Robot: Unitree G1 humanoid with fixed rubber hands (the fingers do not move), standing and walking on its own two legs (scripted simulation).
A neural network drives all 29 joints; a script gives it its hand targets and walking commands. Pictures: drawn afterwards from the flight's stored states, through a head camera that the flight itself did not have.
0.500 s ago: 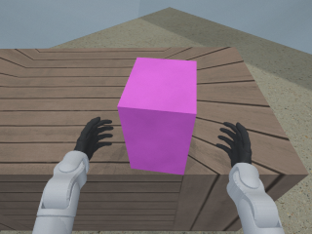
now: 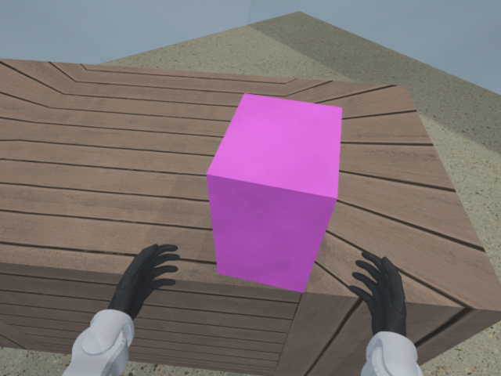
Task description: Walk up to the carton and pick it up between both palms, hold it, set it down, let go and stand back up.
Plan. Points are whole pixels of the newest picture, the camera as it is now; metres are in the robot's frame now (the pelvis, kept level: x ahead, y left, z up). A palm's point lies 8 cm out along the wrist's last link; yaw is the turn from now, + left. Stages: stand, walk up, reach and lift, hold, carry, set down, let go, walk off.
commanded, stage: set down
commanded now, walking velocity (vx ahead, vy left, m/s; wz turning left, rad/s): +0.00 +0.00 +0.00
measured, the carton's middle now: (274, 197) +0.39 +0.01 +0.07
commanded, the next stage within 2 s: let go in 1.24 s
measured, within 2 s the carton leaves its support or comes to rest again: neither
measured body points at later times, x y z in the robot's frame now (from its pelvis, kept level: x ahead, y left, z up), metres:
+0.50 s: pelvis +0.03 +0.00 +0.00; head +0.03 +0.01 +0.45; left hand +0.21 +0.22 -0.01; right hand +0.19 -0.18 -0.01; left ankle -0.04 +0.10 -0.74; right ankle +0.04 -0.13 -0.74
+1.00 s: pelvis +0.02 -0.01 +0.00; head +0.03 +0.00 +0.45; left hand +0.18 +0.21 -0.06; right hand +0.17 -0.22 -0.06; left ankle -0.04 +0.10 -0.74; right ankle +0.04 -0.13 -0.74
